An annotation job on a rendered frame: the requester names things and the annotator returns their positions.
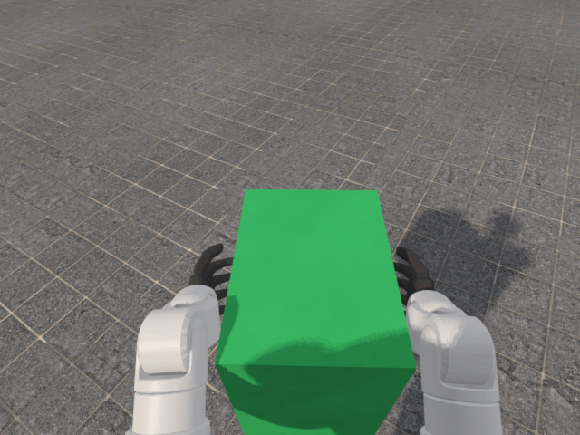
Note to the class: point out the robot left hand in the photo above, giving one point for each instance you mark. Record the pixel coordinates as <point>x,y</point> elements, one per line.
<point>204,271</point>

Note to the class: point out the robot right hand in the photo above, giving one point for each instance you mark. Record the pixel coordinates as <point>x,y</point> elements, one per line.
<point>417,273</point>

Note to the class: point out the carton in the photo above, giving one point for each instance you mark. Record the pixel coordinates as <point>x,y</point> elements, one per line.
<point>314,339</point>

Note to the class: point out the right robot forearm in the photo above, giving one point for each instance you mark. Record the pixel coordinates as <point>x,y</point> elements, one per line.
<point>458,367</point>

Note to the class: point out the left robot forearm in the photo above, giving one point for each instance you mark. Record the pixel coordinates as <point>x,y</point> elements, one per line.
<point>172,365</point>

